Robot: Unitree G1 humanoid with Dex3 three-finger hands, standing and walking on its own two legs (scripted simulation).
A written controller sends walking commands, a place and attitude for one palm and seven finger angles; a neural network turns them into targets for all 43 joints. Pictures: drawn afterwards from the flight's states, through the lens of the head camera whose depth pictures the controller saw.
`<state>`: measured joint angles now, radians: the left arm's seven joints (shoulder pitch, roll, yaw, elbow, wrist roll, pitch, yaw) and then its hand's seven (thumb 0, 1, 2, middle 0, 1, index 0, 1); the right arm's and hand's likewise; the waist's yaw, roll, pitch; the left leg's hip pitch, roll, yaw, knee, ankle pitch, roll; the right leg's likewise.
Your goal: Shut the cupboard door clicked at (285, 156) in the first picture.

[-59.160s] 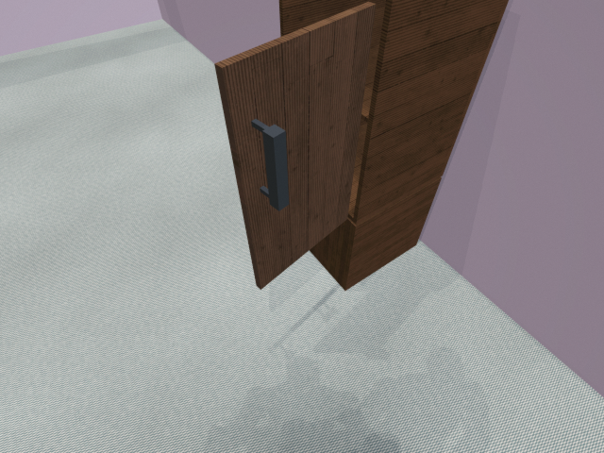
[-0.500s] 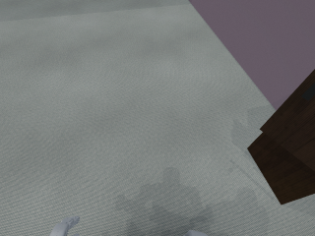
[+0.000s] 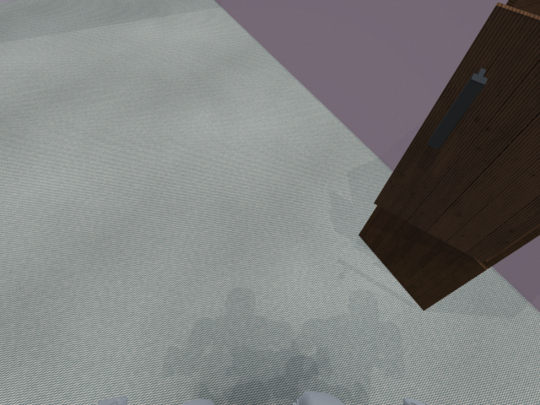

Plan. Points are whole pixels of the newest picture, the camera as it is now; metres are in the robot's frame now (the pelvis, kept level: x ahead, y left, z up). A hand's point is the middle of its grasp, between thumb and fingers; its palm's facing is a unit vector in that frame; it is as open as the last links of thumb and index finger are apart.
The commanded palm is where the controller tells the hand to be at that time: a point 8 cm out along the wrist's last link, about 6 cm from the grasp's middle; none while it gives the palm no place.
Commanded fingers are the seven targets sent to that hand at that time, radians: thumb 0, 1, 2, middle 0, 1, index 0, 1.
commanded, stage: turn to face it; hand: left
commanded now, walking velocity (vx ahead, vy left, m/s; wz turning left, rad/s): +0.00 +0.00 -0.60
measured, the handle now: (456, 109) +0.68 -0.35 +0.07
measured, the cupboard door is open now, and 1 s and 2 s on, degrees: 25 25 25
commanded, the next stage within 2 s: take the last steps up to it in 0.76 s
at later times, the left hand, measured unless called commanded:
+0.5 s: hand (192, 378) +0.17 +0.13 -0.15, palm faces -0.29 -0.92 -0.26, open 7.4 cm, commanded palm none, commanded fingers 0.00 0.90 0.90 -0.20 -0.30 -0.20 -0.30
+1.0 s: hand (208, 356) +0.21 +0.11 -0.16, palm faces -0.42 -0.88 -0.23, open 7.4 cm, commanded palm none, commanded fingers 0.00 0.90 0.90 -0.20 -0.30 -0.20 -0.30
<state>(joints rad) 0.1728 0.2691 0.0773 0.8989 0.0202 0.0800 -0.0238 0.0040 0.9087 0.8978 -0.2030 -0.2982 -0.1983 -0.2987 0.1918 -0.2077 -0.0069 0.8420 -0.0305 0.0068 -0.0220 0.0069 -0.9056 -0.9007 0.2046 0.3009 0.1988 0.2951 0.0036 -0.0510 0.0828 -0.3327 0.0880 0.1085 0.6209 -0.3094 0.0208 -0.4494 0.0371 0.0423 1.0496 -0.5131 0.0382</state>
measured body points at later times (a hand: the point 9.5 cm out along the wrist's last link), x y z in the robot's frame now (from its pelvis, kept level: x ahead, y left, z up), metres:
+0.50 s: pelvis +0.02 -0.03 +0.00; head +0.06 -0.06 +0.45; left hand +0.19 +0.18 -0.13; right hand -0.01 -0.31 -0.14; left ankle +0.03 +0.11 -0.67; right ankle -0.03 -0.14 -0.73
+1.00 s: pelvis +0.05 -0.04 +0.00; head +0.07 -0.06 +0.45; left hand +0.23 +0.16 -0.14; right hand -0.03 -0.27 -0.15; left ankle +0.09 +0.09 -0.73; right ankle -0.02 -0.13 -0.74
